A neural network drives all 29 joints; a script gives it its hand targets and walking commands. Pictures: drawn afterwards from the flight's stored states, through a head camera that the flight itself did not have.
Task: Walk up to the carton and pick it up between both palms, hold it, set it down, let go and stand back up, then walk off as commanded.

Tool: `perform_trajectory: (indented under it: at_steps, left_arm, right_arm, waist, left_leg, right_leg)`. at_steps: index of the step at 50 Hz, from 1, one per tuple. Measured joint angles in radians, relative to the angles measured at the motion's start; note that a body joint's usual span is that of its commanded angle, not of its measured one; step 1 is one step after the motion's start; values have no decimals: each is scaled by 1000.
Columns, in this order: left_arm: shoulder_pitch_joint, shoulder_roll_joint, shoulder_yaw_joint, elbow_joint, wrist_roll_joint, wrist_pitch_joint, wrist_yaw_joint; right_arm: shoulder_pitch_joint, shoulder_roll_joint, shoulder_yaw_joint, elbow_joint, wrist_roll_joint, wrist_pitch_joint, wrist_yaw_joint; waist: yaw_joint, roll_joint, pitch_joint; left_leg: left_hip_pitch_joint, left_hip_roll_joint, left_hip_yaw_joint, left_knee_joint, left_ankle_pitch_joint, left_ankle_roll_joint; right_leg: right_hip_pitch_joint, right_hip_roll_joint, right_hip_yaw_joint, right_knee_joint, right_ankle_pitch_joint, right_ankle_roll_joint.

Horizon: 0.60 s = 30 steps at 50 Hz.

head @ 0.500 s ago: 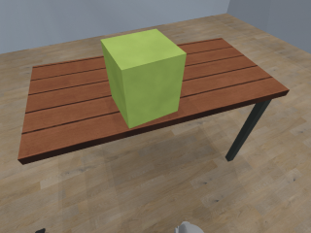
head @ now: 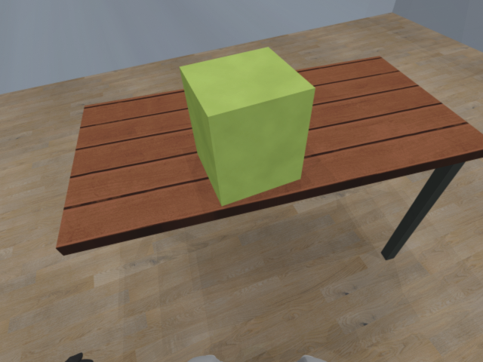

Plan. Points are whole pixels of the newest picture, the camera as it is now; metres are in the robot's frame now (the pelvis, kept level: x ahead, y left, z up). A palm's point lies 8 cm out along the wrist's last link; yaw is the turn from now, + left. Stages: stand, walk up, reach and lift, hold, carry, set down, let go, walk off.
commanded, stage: walk up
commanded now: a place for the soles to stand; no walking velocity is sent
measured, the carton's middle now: (244, 127) +0.60 -0.01 +0.06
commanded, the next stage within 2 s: none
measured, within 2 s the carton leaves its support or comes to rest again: neither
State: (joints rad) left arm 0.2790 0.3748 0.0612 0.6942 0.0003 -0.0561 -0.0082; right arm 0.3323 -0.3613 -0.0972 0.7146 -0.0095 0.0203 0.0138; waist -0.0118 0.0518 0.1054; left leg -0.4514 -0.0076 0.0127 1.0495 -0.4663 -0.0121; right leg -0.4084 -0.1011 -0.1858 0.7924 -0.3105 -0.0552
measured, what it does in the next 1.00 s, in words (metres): steps on the spot: left foot, then right foot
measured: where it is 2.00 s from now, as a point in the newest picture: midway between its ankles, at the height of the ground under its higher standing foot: outside the picture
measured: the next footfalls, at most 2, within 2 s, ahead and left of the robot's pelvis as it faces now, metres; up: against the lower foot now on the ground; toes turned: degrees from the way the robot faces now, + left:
left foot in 0.06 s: +0.08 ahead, +0.11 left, +0.00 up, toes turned +2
right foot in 0.58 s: +0.11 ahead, -0.14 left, +0.00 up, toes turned -3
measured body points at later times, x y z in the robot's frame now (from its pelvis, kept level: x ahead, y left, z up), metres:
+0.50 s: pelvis +0.00 +0.00 -0.01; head +0.02 +0.03 +0.44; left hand +0.10 +0.33 -0.12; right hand +0.09 -0.32 -0.09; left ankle +0.04 +0.11 -0.70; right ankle +0.06 -0.14 -0.68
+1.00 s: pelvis +0.00 -0.03 -0.01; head +0.03 -0.07 +0.43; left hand +0.08 +0.30 -0.07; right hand +0.10 -0.32 -0.15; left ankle +0.01 +0.09 -0.68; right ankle +0.07 -0.14 -0.70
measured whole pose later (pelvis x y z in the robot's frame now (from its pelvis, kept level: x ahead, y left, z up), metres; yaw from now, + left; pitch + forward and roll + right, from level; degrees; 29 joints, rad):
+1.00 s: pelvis +0.00 -0.03 -0.01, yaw +6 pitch -4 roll +1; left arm 0.27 0.39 0.06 0.69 0.00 -0.01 0.00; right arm 0.34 -0.36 -0.10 0.72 -0.03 0.01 0.00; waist -0.01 0.08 0.12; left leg -0.46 -0.02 0.00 1.07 -0.52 0.02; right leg -0.45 -0.11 -0.11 0.92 -0.41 -0.02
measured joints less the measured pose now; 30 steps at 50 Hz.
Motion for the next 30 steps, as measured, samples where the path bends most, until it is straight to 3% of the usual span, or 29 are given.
perform_trajectory:
  at_steps: [3,6,13,19,26,30]
  left_arm:
    - [0,23,0,0,0,18,0]
    - [-12,46,0,1,0,53,1]
    - [-11,57,0,0,0,78,0]
    - [-11,72,0,0,0,79,2]
    - [-11,82,0,0,0,79,7]
    - [-11,75,0,-1,0,74,7]
  right_arm:
    - [1,-1,0,-1,-1,-27,-1]
    - [7,1,0,1,-21,-46,-11]
    - [8,1,0,1,-26,-59,-38]
    - [8,1,0,1,-26,-67,-47]
    - [8,2,0,1,-26,-70,-50]
    - [4,1,0,2,-26,-63,-50]
  waist:
    - [-1,-40,-1]
    - [0,-116,18]
    - [0,-186,17]
    - [0,-174,17]
    - [0,-124,17]
    - [0,-83,22]
  left_leg:
    - [54,8,-1,-163,14,32]
    - [58,-27,3,-137,34,65]
    - [59,-34,1,-154,47,71]
    - [59,-34,1,-155,42,69]
    - [54,-35,2,-155,42,47]
    - [40,-27,-3,-143,42,27]
  right_leg:
    - [-15,-5,-23,33,-13,11]
    - [-41,-23,16,161,-104,12]
    - [-91,-6,96,264,-115,12]
    - [-91,-6,150,264,-115,12]
    - [-88,-6,152,250,-122,12]
    - [-54,4,147,148,-118,26]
